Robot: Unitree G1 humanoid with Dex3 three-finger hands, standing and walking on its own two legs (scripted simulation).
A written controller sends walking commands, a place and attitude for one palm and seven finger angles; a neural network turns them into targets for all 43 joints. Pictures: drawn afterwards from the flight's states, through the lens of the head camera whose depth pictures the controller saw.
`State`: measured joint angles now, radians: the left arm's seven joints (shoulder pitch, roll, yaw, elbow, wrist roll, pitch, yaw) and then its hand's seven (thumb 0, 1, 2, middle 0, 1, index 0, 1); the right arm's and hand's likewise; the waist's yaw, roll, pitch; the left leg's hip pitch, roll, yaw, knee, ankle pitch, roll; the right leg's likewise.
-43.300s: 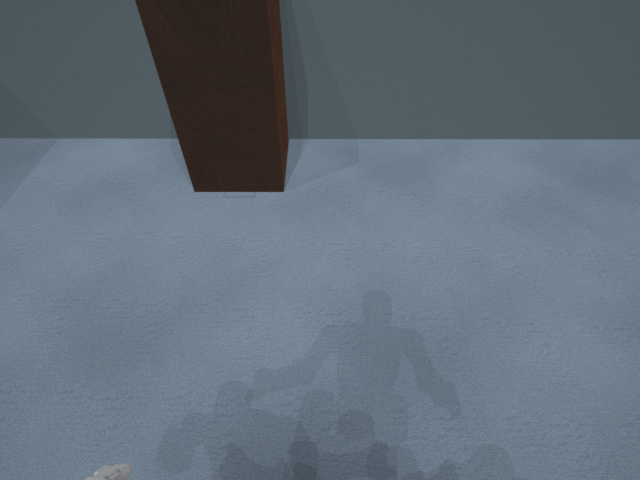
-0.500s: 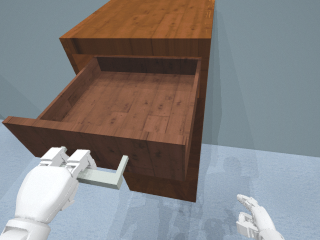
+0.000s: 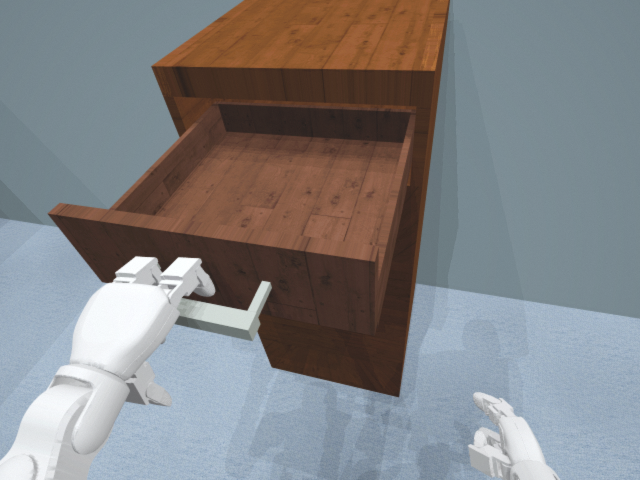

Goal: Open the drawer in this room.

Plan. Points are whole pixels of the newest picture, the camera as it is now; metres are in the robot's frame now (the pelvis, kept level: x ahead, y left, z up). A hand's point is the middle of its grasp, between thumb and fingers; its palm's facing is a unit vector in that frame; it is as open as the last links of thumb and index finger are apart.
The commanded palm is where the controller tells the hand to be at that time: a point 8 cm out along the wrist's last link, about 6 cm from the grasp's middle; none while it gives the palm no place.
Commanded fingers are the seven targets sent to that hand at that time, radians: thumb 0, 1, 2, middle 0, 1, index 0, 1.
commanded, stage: lift the hand off the handle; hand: left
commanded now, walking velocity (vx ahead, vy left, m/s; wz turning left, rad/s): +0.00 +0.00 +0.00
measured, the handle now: (195, 296) +0.26 +0.18 +0.14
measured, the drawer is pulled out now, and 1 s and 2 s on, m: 0.29 0.29 0.29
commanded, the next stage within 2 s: draw the hand back to the body in 1.66 s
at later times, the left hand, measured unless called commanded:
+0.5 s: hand (165, 329) +0.23 +0.21 +0.12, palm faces +0.08 -0.08 -0.99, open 13.3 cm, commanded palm +0.21 +0.21 +0.20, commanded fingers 0.00 -0.50 0.30 -0.30 -1.20 -0.30 -1.20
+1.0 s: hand (144, 299) +0.23 +0.21 +0.17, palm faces +0.10 -0.05 -0.99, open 13.1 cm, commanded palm +0.21 +0.22 +0.27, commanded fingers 0.00 -0.50 0.30 -0.30 -1.20 -0.30 -1.20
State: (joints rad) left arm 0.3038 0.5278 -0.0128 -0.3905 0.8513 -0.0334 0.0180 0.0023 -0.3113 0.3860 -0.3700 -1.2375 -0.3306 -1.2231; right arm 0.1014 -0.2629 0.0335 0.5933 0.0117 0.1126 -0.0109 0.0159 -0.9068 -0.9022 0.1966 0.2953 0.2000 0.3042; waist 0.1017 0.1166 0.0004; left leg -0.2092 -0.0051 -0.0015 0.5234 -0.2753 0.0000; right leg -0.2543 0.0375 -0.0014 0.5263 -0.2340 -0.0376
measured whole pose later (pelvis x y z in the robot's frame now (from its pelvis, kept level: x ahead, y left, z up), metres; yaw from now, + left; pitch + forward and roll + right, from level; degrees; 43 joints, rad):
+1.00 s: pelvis -0.01 +0.01 +0.01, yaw +2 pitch -4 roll +0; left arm 0.05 0.63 -0.05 -0.37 0.75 -0.02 -0.12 0.00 -0.49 0.30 -0.47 -1.24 -0.44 -1.25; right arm 0.07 -0.26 0.04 0.64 0.03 0.08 0.00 0.02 -0.91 -0.90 0.20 0.30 0.20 0.30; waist 0.13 0.14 0.03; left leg -0.15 -0.03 -0.02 0.43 -0.21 0.01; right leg -0.19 0.01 -0.02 0.44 -0.18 -0.02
